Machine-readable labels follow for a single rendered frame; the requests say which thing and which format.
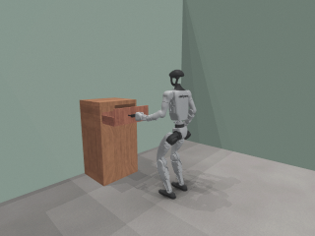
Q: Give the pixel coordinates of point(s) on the left robot forearm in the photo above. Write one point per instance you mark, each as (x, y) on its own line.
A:
(151, 117)

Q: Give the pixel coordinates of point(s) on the cabinet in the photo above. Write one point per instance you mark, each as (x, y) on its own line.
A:
(110, 152)

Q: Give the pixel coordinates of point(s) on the right robot thigh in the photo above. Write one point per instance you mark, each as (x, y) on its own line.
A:
(174, 156)

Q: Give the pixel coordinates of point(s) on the robot right upper arm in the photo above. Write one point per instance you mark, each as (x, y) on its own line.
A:
(191, 103)

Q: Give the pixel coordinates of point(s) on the drawer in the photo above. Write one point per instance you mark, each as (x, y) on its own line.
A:
(119, 116)

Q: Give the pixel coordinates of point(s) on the left robot hand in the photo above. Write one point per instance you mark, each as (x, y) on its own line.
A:
(138, 116)

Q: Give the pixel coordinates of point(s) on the robot head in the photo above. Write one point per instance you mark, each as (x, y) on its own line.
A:
(176, 74)

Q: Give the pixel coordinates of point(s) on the robot left upper arm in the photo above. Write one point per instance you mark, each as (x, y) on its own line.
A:
(166, 97)

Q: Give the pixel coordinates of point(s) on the right robot forearm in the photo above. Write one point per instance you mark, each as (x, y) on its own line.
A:
(188, 120)

